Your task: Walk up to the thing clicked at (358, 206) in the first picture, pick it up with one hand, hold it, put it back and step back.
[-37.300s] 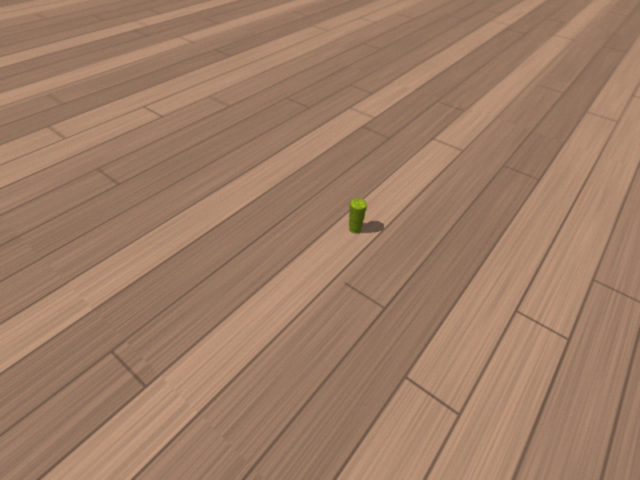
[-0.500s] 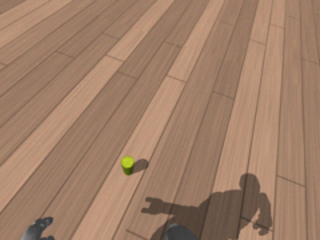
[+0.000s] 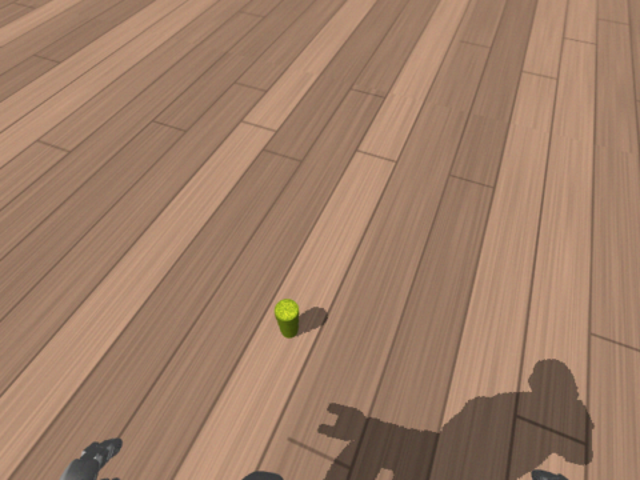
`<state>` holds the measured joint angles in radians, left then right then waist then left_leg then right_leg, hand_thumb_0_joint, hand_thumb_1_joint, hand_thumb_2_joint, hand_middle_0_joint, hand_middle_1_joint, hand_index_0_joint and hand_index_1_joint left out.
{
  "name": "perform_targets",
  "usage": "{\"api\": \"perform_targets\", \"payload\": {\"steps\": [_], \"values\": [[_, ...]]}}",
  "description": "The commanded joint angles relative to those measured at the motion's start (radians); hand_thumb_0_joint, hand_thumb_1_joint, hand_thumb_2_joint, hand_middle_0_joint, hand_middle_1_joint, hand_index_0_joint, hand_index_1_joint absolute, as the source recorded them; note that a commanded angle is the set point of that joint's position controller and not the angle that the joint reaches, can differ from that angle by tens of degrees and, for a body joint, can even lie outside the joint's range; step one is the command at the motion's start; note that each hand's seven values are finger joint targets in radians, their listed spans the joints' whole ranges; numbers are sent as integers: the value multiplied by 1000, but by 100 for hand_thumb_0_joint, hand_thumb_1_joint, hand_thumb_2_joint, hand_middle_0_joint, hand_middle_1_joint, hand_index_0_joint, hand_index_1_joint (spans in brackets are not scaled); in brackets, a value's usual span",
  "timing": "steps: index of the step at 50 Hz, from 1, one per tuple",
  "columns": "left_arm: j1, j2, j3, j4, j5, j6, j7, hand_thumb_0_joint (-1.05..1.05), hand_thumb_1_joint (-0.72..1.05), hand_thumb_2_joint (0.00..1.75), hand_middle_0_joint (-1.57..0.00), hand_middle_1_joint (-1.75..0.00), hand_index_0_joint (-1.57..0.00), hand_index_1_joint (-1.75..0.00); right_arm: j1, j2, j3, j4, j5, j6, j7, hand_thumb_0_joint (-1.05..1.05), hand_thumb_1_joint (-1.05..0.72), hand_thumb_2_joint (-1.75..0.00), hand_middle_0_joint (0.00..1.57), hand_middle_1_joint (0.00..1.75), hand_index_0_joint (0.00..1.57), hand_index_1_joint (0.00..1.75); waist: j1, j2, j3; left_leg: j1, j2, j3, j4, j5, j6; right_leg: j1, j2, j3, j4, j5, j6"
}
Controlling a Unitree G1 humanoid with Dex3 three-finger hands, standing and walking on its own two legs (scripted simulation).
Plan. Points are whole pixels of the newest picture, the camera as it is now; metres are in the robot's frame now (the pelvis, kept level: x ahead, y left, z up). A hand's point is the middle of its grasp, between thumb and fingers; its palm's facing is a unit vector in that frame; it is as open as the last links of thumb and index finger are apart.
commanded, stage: step back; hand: left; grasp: from the side
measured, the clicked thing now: (288, 320) +0.64 +0.13 -0.69
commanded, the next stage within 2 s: none
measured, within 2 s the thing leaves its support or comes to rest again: neither
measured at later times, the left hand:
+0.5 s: hand out of the picture -0.05 +0.28 -0.16, palm faces -0.05 -0.92 -0.39, open 7.4 cm
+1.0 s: hand out of the picture -0.14 +0.22 -0.16, palm faces +0.00 -0.94 -0.35, open 7.4 cm
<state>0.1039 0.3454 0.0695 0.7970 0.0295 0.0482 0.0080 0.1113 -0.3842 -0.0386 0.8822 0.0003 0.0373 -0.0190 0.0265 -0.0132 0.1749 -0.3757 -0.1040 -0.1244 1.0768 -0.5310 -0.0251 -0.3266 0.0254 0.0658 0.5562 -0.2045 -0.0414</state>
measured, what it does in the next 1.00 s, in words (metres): walks backwards: left foot, then right foot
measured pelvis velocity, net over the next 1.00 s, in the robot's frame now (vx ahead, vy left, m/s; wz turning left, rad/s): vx -0.29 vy -0.04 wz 0.02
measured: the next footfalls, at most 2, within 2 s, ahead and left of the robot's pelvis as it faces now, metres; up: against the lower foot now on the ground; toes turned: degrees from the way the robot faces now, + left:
left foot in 0.12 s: -0.03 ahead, +0.14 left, +0.00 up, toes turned -1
right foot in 0.56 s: -0.15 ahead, -0.15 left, +0.00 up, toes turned +0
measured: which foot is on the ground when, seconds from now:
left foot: up 0.00-0.10, down 0.12-0.58, up 0.60-0.90, down 0.92-1.00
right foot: down 0.00-0.16, up 0.18-0.54, down 0.56-0.94, up 0.96-1.00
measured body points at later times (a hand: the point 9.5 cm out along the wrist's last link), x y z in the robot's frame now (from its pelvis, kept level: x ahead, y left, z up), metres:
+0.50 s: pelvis -0.14 +0.00 -0.01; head -0.07 +0.02 +0.43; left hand -0.05 +0.33 -0.14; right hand -0.01 -0.31 -0.10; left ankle -0.07 +0.14 -0.73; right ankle -0.18 -0.16 -0.70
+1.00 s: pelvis -0.29 -0.04 -0.02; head -0.23 -0.01 +0.43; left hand -0.14 +0.27 -0.14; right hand -0.22 -0.35 -0.12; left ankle -0.29 +0.07 -0.73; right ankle -0.22 -0.15 -0.70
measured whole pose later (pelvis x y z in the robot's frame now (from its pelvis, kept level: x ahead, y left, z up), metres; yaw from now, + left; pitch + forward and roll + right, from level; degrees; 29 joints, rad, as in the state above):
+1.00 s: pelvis -0.29 -0.04 -0.02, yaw +1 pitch -3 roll +1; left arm 0.08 0.39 0.08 0.74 0.03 0.09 0.01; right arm 0.21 -0.35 -0.03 0.87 -0.04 0.02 -0.01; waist -0.01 -0.08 0.20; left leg -0.27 -0.05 0.01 0.68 -0.36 0.04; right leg -0.49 0.04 0.07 0.94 -0.48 -0.02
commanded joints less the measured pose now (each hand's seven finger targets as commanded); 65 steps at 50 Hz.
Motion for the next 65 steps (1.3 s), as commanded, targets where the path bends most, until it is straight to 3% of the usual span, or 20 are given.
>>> {"api": "perform_targets", "payload": {"steps": [1, 6, 8, 9, 13, 21, 25, 28, 29, 30, 31, 34, 41, 45, 47, 48, 49, 52, 59, 65], "values": [[25, 234, 70, -102, 16, -14, 18, 0, 90, 90, -20, -30, -20, -30, 75, -161, -47, -61, -4, -28, -21, 0, -90, -90, 20, 30, 20, 30, 8, -164, -274, -29, 46, 75, -256, -7, -10, 310, -205, 181, -78, 448, -170], [13, 237, 62, -126, -2, 18, 1, 0, 90, 90, -20, -30, -20, -30, 137, -174, -75, -41, -35, -40, -18, 0, -90, -90, 20, 30, 20, 30, -32, -120, -265, 219, 95, 86, -702, 391, 35, 122, -122, 143, 50, 182, -51], [7, 197, 63, -131, -2, 14, 5, 0, 90, 90, -20, -30, -20, -30, 58, -342, -110, -73, -55, -41, -9, 0, -90, -90, 20, 30, 20, 30, -29, 227, -190, 210, 464, -366, -794, 414, 205, -205, 124, 50, 358, -368, 22], [-59, 240, 82, -134, 18, 13, 18, 0, 90, 90, -20, -30, -20, -30, 38, -383, -123, -94, -41, -44, -8, 0, -90, -90, 20, 30, 20, 30, -84, 266, -142, 8, 582, -457, -832, 384, 330, -124, 68, 137, 563, -437, 43], [103, 229, 86, -68, -10, 14, 2, 0, 90, 90, -20, -30, -20, -30, -82, -230, -78, -121, -49, -57, -23, 0, -90, -90, 20, 30, 20, 30, 45, 120, -130, 133, 336, -69, -690, 677, 209, -197, 104, 161, 758, -254, 30], [57, 208, 75, -99, 0, 5, -3, 0, 90, 90, -20, -30, -20, -30, 93, -257, -99, -126, -30, -52, -30, 0, -90, -90, 20, 30, 20, 30, -68, 173, -222, 375, 375, -84, -591, 747, 270, -178, 29, 87, 415, -319, 92], [152, 212, 80, -47, -2, -3, -15, 0, 90, 90, -20, -30, -20, -30, 22, -287, -102, -157, -33, -37, -21, 0, -90, -90, 20, 30, 20, 30, -24, 240, -253, 218, 368, -68, -556, 599, 229, 44, -24, -4, 85, -227, 55], [236, 254, 92, 3, 16, -17, -18, 0, 90, 90, -20, -30, -20, -30, -5, -239, -82, -170, -11, -19, -16, 0, -90, -90, 20, 30, 20, 30, 19, 90, -274, 11, 251, 7, -401, 399, 117, 232, -49, 63, -136, -7, 0], [220, 338, 112, -21, 28, -21, -20, 0, 90, 90, -20, -30, -20, -30, 5, -187, -67, -183, -6, -18, -19, 0, -90, -90, 20, 30, 20, 30, 20, -149, -231, -180, 96, 58, -235, 145, 49, 230, -233, 357, -174, 25, -66], [107, 420, 122, -68, 26, -13, -18, 0, 90, 90, -20, -30, -20, -30, -27, -187, -75, -184, -2, -15, -40, 0, -90, -90, 20, 30, 20, 30, 38, -310, -190, -122, 19, 50, -3, -109, 18, -21, -398, 472, -242, 32, -236], [40, 408, 118, -97, 25, -16, -11, 0, 90, 90, -20, -30, -20, -30, -7, -230, -89, -159, 0, -16, -43, 0, -90, -90, 20, 30, 20, 30, 16, -302, -131, -43, 55, -1, 108, -110, 22, -165, -418, 501, -261, 38, -257], [-46, 272, 80, -118, 17, -16, -1, 0, 90, 90, -20, -30, -20, -30, 75, -209, -69, -95, 7, -19, -34, 0, -90, -90, 20, 30, 20, 30, -43, -168, -115, -104, -11, -12, 153, 36, 23, -25, -208, 152, -119, 277, -146], [48, 243, 81, -143, 20, -5, 22, 0, 90, 90, -20, -30, -20, -30, 99, -172, -52, -111, -15, -44, -37, 0, -90, -90, 20, 30, 20, 30, 15, -212, -217, -101, 74, 72, -241, -20, 14, 271, -273, 184, -29, 453, -188], [19, 238, 61, -161, -3, 22, 9, 0, 90, 90, -20, -30, -20, -30, 186, -184, -72, -69, -31, -53, -26, 0, -90, -90, 20, 30, 20, 30, -27, -92, -269, 165, 81, 107, -700, 398, 45, 144, -176, 98, 149, 269, -84], [41, 179, 48, -170, -10, 24, 7, 0, 90, 90, -20, -30, -20, -30, 124, -330, -103, -94, -55, -51, -22, 0, -90, -90, 20, 30, 20, 30, 0, 251, -243, 301, 425, -351, -724, 633, 196, -238, 60, -19, 427, -359, 11], [-18, 232, 68, -169, 3, 25, 21, 0, 90, 90, -20, -30, -20, -30, 113, -389, -115, -116, -51, -50, -22, 0, -90, -90, 20, 30, 20, 30, -65, 246, -236, 107, 553, -455, -729, 643, 324, -145, 45, 100, 588, -466, 29], [-35, 270, 79, -160, 6, 27, 21, 0, 90, 90, -20, -30, -20, -30, 60, -373, -118, -124, -47, -59, -32, 0, -90, -90, 20, 30, 20, 30, -49, 234, -178, 17, 582, -478, -753, 608, 354, -116, 13, 163, 720, -430, 27], [67, 239, 79, -103, -12, 28, 8, 0, 90, 90, -20, -30, -20, -30, -12, -243, -77, -139, -47, -59, -39, 0, -90, -90, 20, 30, 20, 30, 30, 100, -165, 118, 362, -109, -646, 757, 243, -205, 83, 163, 808, -291, 32], [70, 210, 52, -89, -4, -1, 2, 0, 90, 90, -20, -30, -20, -30, 60, -252, -85, -138, -39, -38, -24, 0, -90, -90, 20, 30, 20, 30, -44, 200, -230, 298, 347, -42, -572, 698, 273, -142, 4, 42, 379, -312, 91], [245, 248, 64, 42, 2, -28, 4, 0, 90, 90, -20, -30, -20, -30, -14, -242, -68, -153, -21, 8, 0, 0, -90, -90, 20, 30, 20, 30, 26, 148, -305, 52, 248, 24, -383, 376, 146, 195, -29, -20, -135, -66, 19]]}}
